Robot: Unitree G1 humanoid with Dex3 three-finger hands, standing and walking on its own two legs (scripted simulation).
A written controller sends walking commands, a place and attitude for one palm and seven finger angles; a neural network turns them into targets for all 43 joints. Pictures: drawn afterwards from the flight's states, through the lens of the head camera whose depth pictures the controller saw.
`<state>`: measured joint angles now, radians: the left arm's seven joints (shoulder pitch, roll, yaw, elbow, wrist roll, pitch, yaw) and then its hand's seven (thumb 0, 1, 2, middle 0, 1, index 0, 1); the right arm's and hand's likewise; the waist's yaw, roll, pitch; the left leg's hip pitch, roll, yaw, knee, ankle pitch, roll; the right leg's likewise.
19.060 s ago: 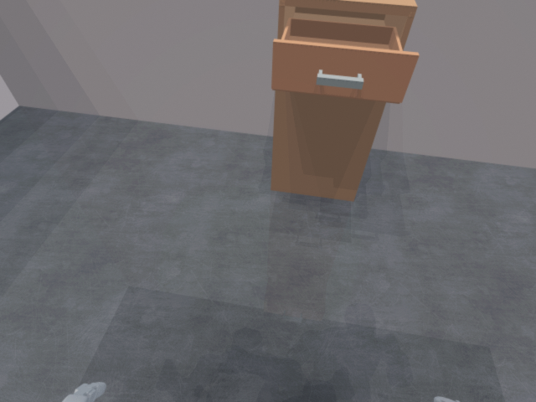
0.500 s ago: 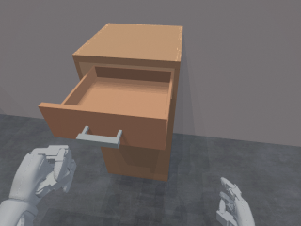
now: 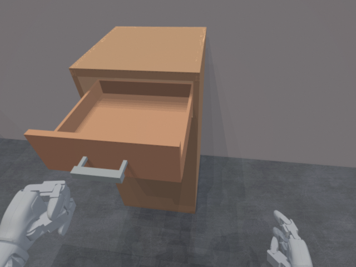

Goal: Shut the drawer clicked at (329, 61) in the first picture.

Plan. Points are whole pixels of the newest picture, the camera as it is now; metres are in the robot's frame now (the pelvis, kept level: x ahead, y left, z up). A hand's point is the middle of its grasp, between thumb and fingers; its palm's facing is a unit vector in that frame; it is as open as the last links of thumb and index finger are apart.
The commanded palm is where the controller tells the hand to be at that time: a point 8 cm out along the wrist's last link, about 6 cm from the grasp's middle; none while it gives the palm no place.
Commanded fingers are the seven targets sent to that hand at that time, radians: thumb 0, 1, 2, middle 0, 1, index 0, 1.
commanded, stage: bring the fist close to the handle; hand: left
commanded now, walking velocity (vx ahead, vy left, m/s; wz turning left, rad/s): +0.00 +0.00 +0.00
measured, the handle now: (101, 168) +0.33 +0.23 +0.06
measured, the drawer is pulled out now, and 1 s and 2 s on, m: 0.29 0.29 0.27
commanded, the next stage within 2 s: push the drawer shut in 1.28 s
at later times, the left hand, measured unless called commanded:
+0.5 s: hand (80, 212) +0.20 +0.22 +0.09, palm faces +0.01 -1.00 -0.06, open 3.2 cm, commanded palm +0.17 +0.27 +0.09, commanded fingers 0.00 0.90 0.90 -1.40 -1.60 -1.40 -1.60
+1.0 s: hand (99, 209) +0.22 +0.20 +0.05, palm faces -0.04 -1.00 -0.05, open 3.2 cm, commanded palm +0.20 +0.26 +0.06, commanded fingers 0.00 0.90 0.90 -1.40 -1.60 -1.40 -1.60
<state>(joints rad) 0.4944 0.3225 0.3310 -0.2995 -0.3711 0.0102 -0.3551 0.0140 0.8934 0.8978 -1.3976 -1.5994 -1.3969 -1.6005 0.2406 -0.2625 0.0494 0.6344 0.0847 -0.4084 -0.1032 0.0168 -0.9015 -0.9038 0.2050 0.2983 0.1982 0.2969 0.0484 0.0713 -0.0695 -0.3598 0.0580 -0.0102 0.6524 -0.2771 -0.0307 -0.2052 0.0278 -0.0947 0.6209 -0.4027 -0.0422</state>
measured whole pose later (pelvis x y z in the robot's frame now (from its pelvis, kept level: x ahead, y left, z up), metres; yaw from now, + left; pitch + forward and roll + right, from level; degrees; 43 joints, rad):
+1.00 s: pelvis -0.02 +0.03 -0.02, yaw -1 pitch +6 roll -1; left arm 0.30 0.24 0.16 -0.02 -0.26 -0.27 -0.23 0.02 0.90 0.90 -1.40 -1.60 -1.40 -1.60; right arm 0.25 -0.25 0.02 0.60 0.04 -0.23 -0.05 0.02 -0.90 -0.90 0.21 0.30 0.20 0.30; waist -0.02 0.04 -0.06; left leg -0.62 0.04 0.01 0.84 -0.32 0.00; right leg -0.48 -0.01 -0.07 0.84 -0.46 -0.01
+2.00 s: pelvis -0.02 +0.01 -0.02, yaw +0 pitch +6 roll -1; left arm 0.03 0.28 0.21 0.25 -0.28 -0.28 -0.29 -0.01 0.83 0.94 -1.40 -1.60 -1.40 -1.60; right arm 0.22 -0.26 0.03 0.63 0.05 -0.16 -0.07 0.01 -0.90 -0.90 0.21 0.30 0.20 0.30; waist -0.01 0.04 -0.05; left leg -0.62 0.04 -0.01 0.83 -0.31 -0.02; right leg -0.48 0.00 -0.10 0.83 -0.47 -0.03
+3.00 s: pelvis -0.01 +0.03 -0.03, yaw -2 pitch +11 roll -2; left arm -0.55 0.37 0.28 0.82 -0.18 -0.30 -0.24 -0.03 0.79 0.90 -1.40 -1.60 -1.39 -1.60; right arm 0.31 -0.26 0.02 0.64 0.04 -0.03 -0.03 0.01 -0.90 -0.90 0.21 0.30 0.20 0.30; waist -0.08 0.02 -0.06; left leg -0.72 0.05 0.02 0.85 -0.33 0.01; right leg -0.58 0.01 -0.06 0.83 -0.45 -0.01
